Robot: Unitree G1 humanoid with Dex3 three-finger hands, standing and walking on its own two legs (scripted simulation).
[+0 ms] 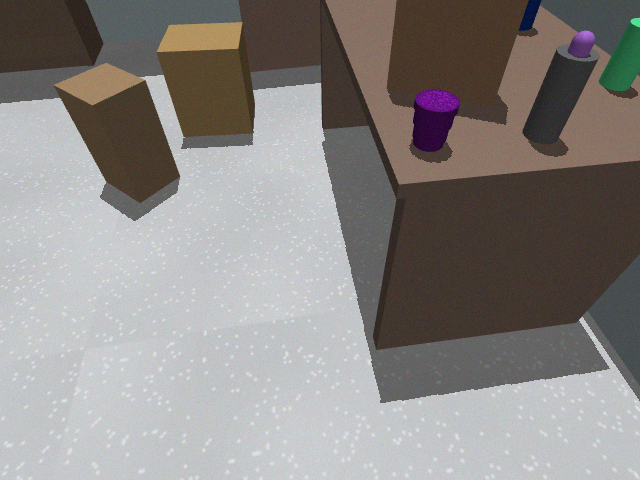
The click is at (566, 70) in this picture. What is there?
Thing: necked bottle
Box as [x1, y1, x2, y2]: [522, 31, 599, 143]
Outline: 591,32 581,31 573,37 569,44 561,45 556,49 522,131 523,134 530,140 539,143 551,143 557,139 599,56 598,53 591,48 594,41 594,36
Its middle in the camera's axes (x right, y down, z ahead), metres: +0.49 -0.31 +0.82
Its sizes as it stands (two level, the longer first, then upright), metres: 0.076 0.076 0.223
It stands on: a support 0.73 m high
